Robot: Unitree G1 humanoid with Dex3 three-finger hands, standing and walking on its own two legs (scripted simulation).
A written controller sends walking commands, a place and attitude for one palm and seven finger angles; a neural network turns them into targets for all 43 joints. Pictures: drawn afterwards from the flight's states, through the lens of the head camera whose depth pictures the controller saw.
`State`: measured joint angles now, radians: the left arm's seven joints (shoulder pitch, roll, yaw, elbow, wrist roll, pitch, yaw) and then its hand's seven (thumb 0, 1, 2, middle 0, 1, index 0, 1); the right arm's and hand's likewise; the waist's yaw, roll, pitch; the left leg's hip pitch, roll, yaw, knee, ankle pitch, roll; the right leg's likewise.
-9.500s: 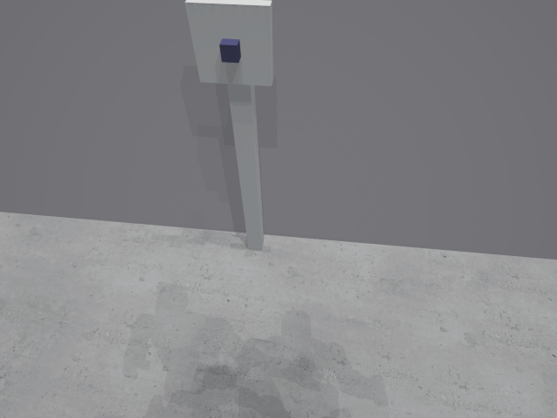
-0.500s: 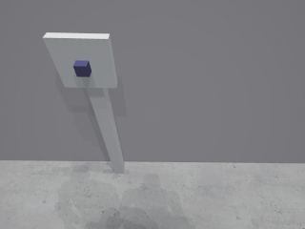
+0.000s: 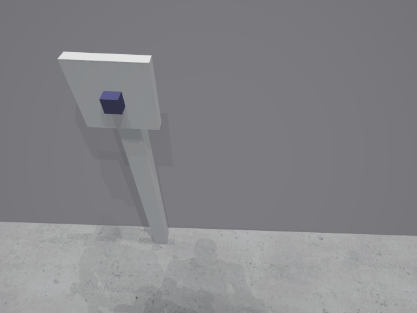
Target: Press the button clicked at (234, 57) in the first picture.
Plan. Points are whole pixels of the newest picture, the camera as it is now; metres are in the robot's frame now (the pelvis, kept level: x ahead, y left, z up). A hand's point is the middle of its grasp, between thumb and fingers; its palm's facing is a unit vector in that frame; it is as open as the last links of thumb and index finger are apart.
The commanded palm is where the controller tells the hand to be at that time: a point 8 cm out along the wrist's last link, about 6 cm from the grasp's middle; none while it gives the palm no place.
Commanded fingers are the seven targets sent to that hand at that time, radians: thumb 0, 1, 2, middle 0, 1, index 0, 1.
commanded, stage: look again from close up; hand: left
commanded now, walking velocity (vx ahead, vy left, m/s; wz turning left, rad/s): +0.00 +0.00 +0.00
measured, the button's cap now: (113, 101) +0.50 +0.25 +0.13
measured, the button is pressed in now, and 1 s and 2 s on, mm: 0 0 0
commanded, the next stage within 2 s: raise the hand and make a fist in 0.04 s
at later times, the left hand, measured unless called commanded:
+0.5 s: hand (125, 295) +0.16 +0.16 -0.02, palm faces +0.03 -1.00 +0.00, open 5.8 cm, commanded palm +0.11 +0.23 -0.03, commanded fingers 0.00 0.90 0.90 -0.72 -0.87 -0.72 -0.87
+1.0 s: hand (92, 273) +0.18 +0.21 +0.03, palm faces +0.14 -0.99 -0.06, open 3.1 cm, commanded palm +0.14 +0.25 +0.04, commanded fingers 0.00 0.90 0.90 -1.30 -1.50 -1.30 -1.50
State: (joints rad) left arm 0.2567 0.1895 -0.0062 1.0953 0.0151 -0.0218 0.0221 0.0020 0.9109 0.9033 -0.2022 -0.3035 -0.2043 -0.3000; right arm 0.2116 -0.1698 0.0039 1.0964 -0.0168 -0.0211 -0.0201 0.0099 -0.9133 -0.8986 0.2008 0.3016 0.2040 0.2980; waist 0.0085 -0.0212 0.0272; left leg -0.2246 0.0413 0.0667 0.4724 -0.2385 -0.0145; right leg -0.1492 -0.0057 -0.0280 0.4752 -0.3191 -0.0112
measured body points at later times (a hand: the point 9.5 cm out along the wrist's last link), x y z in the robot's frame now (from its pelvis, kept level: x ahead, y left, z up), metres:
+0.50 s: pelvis -0.03 -0.02 -0.05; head +0.00 -0.01 +0.40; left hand +0.15 +0.21 -0.02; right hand +0.19 -0.26 -0.10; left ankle +0.01 +0.13 -0.74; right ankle -0.04 -0.11 -0.74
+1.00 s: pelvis -0.03 +0.00 -0.04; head +0.00 -0.01 +0.41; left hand +0.16 +0.26 +0.03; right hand +0.12 -0.24 -0.13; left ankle +0.01 +0.13 -0.74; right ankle -0.04 -0.11 -0.74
